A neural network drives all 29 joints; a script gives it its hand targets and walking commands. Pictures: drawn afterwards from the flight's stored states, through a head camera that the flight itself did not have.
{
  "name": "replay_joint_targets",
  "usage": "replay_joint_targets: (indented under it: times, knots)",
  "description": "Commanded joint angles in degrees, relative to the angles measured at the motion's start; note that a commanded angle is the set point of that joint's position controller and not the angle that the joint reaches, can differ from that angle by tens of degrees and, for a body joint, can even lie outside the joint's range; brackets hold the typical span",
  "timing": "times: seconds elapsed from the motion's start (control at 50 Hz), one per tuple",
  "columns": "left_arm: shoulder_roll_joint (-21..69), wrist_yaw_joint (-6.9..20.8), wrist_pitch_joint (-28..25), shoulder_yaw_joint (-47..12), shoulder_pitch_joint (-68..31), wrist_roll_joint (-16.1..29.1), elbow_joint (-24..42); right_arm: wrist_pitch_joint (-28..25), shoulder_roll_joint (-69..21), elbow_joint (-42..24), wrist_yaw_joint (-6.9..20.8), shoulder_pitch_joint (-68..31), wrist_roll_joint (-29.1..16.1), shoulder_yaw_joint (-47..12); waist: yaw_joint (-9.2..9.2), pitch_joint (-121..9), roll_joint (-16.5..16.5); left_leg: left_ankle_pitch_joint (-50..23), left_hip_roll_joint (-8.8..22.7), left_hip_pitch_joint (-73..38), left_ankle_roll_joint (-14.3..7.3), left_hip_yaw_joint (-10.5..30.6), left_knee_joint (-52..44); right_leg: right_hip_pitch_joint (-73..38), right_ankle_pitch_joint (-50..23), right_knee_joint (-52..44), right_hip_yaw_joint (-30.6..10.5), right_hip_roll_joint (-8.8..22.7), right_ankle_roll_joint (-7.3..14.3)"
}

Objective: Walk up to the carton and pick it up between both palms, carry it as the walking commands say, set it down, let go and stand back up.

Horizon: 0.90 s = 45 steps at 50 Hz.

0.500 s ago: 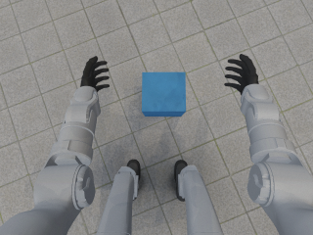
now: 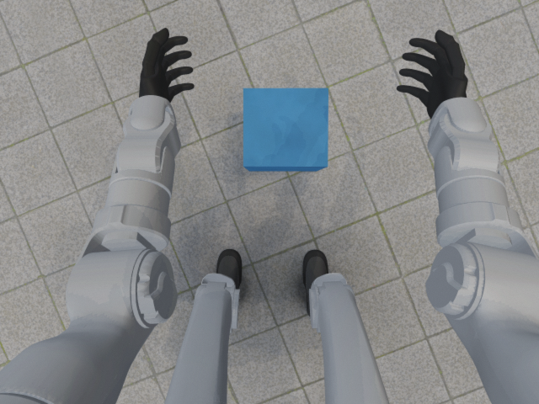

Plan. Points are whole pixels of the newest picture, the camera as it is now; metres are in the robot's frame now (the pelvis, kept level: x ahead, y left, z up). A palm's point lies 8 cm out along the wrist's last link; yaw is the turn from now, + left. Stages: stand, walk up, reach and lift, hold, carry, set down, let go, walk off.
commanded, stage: reach and lift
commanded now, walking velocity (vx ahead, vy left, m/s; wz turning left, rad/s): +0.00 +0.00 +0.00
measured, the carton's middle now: (284, 134) +0.52 -0.03 -0.56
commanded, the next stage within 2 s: none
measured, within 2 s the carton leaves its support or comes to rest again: neither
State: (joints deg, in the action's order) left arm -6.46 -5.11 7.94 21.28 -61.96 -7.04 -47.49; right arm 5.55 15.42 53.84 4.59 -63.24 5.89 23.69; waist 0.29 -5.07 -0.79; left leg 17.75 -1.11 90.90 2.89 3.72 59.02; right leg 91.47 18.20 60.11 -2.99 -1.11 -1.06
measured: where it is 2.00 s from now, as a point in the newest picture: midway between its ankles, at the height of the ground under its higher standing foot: (271, 297)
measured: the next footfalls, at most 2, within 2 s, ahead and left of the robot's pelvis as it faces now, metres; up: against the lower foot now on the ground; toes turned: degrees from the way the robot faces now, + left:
none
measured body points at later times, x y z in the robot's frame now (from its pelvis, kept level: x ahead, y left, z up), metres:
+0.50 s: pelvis -0.04 +0.00 -0.14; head +0.32 -0.02 +0.12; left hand +0.51 +0.16 -0.30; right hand +0.52 -0.23 -0.30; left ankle +0.05 +0.14 -0.62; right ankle +0.05 -0.12 -0.62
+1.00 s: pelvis -0.06 +0.00 -0.25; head +0.32 -0.02 -0.03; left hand +0.50 +0.15 -0.45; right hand +0.50 -0.22 -0.44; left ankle +0.05 +0.14 -0.62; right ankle +0.05 -0.12 -0.62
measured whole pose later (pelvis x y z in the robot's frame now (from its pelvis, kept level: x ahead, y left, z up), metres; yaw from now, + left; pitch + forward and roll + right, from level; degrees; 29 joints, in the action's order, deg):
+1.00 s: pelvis -0.06 +0.00 -0.25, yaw +1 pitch +33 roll +2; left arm -17.8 -10.3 8.3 7.7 -85.9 11.4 -58.3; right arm 8.0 26.1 62.4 -4.1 -88.7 -11.4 6.0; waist 1.5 30.0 -1.3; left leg 33.2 -4.4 119.4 4.9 2.6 119.4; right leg 120.5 33.6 121.2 -4.4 -2.7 -2.7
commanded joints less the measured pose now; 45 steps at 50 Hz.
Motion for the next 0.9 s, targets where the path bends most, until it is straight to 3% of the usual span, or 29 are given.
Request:
replay_joint_targets:
  times: [0.0,0.02,0.12,0.14,0.16,0.18,0.2,0.22,0.3,0.36,0.42,0.44,0.46,0.48,0.5,0.52,0.54,0.6,0.62,0.64,0.66,0.68,0.7,0.74,0.76,0.8,0.82,0.84,0.88]
  knots:
    - [-6.30,-0.23,-2.09,1.20,-15.50,-0.23,7.90,-1.89,8.52,-9.53,-0.60,-20.14,2.51,2.41,1.56,-53.86,5.10,-19.98,-4.21,-19.92,0.84,-4.68,3.99,-28.06,-26.60,5.83,5.97,-2.78,-2.29]
    - [-4.77,0.08,-2.05,1.83,-14.13,0.05,3.03,-1.52,6.00,-4.36,-0.91,-18.79,1.89,0.37,-0.39,-47.73,4.70,-19.60,-5.01,-15.13,2.16,-6.53,5.66,-25.55,-25.90,5.26,4.66,-2.97,-2.24]
    - [-10.89,-0.87,-1.63,-0.31,-21.44,2.83,8.39,-0.33,11.05,-9.86,-2.82,-26.65,-1.10,-1.45,-0.26,-60.19,4.00,-12.60,-5.14,-13.48,1.53,-7.94,13.66,-25.13,-20.22,15.02,6.01,-3.18,-3.16]
    - [-8.47,-1.06,-1.25,-2.36,-22.98,4.60,11.06,-0.36,11.66,-12.32,-3.42,-27.11,-1.26,-2.28,3.19,-64.55,4.99,-12.32,-5.37,-12.20,2.14,-8.44,15.69,-29.58,-22.26,15.42,6.14,-3.61,-2.55]
    - [-9.53,-1.57,-0.98,-2.26,-24.67,4.56,12.97,0.48,11.33,-10.85,-3.68,-25.79,-2.41,-2.26,0.44,-66.90,2.36,-14.28,-5.81,-17.19,2.10,-8.43,17.30,-25.44,-21.05,17.07,5.62,-3.60,-2.04]
    - [-10.24,-1.78,-0.43,-3.88,-25.84,5.52,10.54,0.70,13.64,-8.82,-3.68,-28.07,-2.24,-2.64,3.32,-63.62,2.39,-10.48,-5.05,-14.54,1.88,-8.20,18.91,-22.05,-17.25,18.42,6.79,-3.63,-2.06]
    - [-10.74,-2.43,0.40,-4.18,-25.74,6.71,7.84,1.48,12.50,-5.58,-3.67,-26.62,-3.70,-3.91,2.27,-62.37,4.22,-10.22,-5.45,-18.07,1.62,-7.57,19.34,-18.37,-13.86,18.16,7.20,-3.95,-2.43]
    - [-10.35,-2.56,0.79,-6.18,-27.16,6.85,12.67,1.28,15.21,-13.40,-3.82,-29.16,-3.69,-2.44,4.27,-68.34,0.48,-11.90,-5.44,-23.94,1.64,-6.93,21.27,-16.42,-13.78,19.78,8.45,-4.16,-1.97]
    - [-12.93,-3.92,1.20,-4.29,-29.24,8.66,11.99,2.34,16.78,-13.17,-4.64,-33.19,-8.37,-6.71,0.77,-70.25,4.59,-6.42,-5.37,-10.49,1.49,-9.65,25.61,-24.23,-14.46,24.38,5.98,-3.35,-2.27]
    - [-15.05,-4.57,1.52,-7.73,-33.77,9.49,13.80,2.57,18.64,-15.45,-5.09,-36.00,-8.94,-5.92,2.47,-75.20,3.75,-8.13,-4.95,-14.04,0.90,-8.42,29.69,-20.46,-15.60,29.04,7.04,-3.30,-1.94]
    - [-14.50,-4.33,1.95,-7.51,-31.75,9.82,6.72,3.85,16.13,-3.16,-4.97,-31.77,-10.08,-9.52,-0.38,-65.32,1.71,-4.78,-4.86,-9.21,1.44,-9.76,30.90,-16.15,-10.88,29.88,6.49,-2.88,-1.48]
    - [-13.86,-3.97,2.13,-7.89,-30.61,9.18,3.74,3.79,15.60,-1.46,-4.57,-31.82,-11.01,-10.34,-0.35,-63.47,0.92,-4.54,-4.34,-10.22,1.24,-8.85,32.72,-12.86,-10.04,30.87,6.37,-2.48,-1.44]
    - [-14.76,-4.27,1.46,-6.40,-33.01,10.02,10.17,2.88,18.23,-11.20,-5.18,-36.23,-10.75,-8.02,2.10,-72.25,2.32,-7.38,-4.95,-12.93,1.29,-9.48,34.71,-16.87,-14.60,32.30,6.03,-2.85,-1.48]
    - [-13.31,-4.28,1.01,-6.71,-33.70,10.40,6.71,2.45,15.55,-3.65,-5.57,-35.72,-12.04,-10.48,-2.51,-64.04,0.75,-7.91,-4.71,-6.53,1.51,-9.77,34.92,-13.72,-14.56,33.28,5.23,-2.46,-1.43]
    - [-17.18,-4.46,0.51,-6.34,-33.00,8.36,7.16,1.98,17.20,-8.55,-5.75,-37.33,-12.11,-9.89,-1.40,-71.80,3.23,-7.49,-4.28,-9.51,0.48,-8.85,36.77,-17.02,-15.23,35.48,5.62,-2.15,-2.08]
    - [-14.67,-4.45,0.41,-6.99,-31.86,10.51,3.38,1.66,17.49,-3.65,-5.90,-33.97,-10.84,-9.88,0.96,-67.97,3.80,-7.83,-4.26,-6.56,1.41,-9.72,37.93,-14.87,-14.44,35.32,5.44,-2.76,-1.53]
    - [-14.98,-4.11,-0.10,-6.95,-32.97,11.51,7.34,1.32,17.56,-10.01,-6.32,-37.16,-10.92,-10.35,0.23,-71.32,6.88,-8.61,-4.54,-5.33,0.67,-9.02,38.94,-17.44,-16.59,36.71,4.79,-2.28,-1.73]
    - [-15.77,-4.64,-0.19,-8.15,-34.51,11.75,5.22,1.82,16.65,-3.56,-7.34,-37.39,-12.83,-13.18,-1.07,-69.38,4.89,-5.06,-4.62,-0.46,0.99,-9.92,41.16,-21.23,-16.61,39.69,3.76,-1.71,-1.64]
    - [-20.04,-4.82,-0.50,-5.82,-33.92,11.71,5.21,1.42,20.20,-12.81,-8.08,-41.57,-12.71,-11.56,0.67,-76.23,8.23,-6.80,-4.32,-3.41,0.25,-9.71,43.13,-22.01,-18.96,41.56,5.48,-1.85,-2.37]
    - [-16.65,-4.72,-1.07,-9.35,-35.88,12.87,1.61,1.68,16.23,-1.76,-7.85,-38.78,-14.05,-13.44,-0.85,-67.19,1.20,-4.99,-4.31,-1.65,0.39,-9.96,43.14,-13.06,-12.90,42.74,5.43,-1.79,-1.98]
    - [-17.09,-4.52,-0.97,-9.92,-36.73,13.89,6.39,1.39,18.16,-9.10,-8.32,-41.37,-14.01,-12.85,2.13,-74.55,3.79,-6.47,-4.42,-6.28,0.20,-9.50,44.92,-17.15,-14.68,42.90,6.39,-1.58,-1.98]
    - [-16.40,-4.69,-1.18,-10.75,-38.07,15.58,4.24,1.19,17.51,-5.48,-8.53,-39.83,-13.96,-13.79,2.20,-72.93,3.42,-9.04,-4.14,-7.34,0.57,-9.24,45.71,-14.97,-15.43,44.31,6.64,-1.49,-1.75]
    - [-19.66,-5.04,-1.21,-9.31,-39.30,14.32,8.86,1.08,20.02,-13.17,-8.77,-42.96,-14.01,-11.95,2.40,-77.83,3.98,-9.75,-4.53,-9.60,0.42,-9.13,46.56,-17.03,-17.09,45.70,7.08,-1.54,-1.97]
    - [-17.55,-5.42,-0.79,-11.66,-39.26,15.38,4.73,1.53,20.58,-6.73,-8.79,-43.28,-13.98,-12.54,1.97,-74.77,-1.63,-7.81,-4.20,-11.39,1.22,-10.18,48.37,-13.83,-11.97,45.86,6.70,-1.13,-1.09]
    - [-18.25,-5.29,-0.10,-12.44,-41.06,16.81,3.79,2.01,20.46,-4.73,-8.75,-43.10,-14.40,-14.22,3.50,-73.61,1.81,-7.88,-4.07,-12.33,0.93,-8.53,48.42,-15.97,-13.95,46.65,7.44,-1.12,-1.35]
    - [-19.80,-5.55,-0.01,-11.43,-45.79,17.51,6.54,2.27,22.05,-8.50,-9.15,-50.10,-16.01,-15.34,0.35,-75.56,2.21,-2.49,-3.25,-9.94,0.63,-10.30,49.58,-19.98,-9.89,47.88,6.31,-0.20,-1.17]
    - [-19.39,-5.66,-0.35,-13.22,-46.25,18.40,6.03,2.07,22.01,-4.32,-9.04,-48.41,-15.08,-15.23,2.25,-74.40,2.71,-7.68,-3.30,-10.94,2.14,-10.61,50.96,-21.13,-14.33,48.50,5.89,-0.34,-0.64]
    - [-20.84,-5.63,-0.95,-11.97,-43.99,17.93,5.93,1.14,21.50,-9.97,-9.11,-48.56,-16.22,-15.37,1.76,-76.34,4.23,-12.06,-3.95,-11.98,0.71,-8.96,51.65,-22.00,-18.61,51.58,6.98,-0.93,-1.28]
    - [-20.67,-5.65,-1.79,-11.60,-41.70,17.99,-1.05,0.44,21.47,-0.66,-8.76,-46.16,-16.25,-15.21,0.38,-63.55,2.21,-8.41,-3.80,-4.11,0.87,-9.80,53.81,-12.98,-14.32,51.70,5.38,-0.38,-1.31]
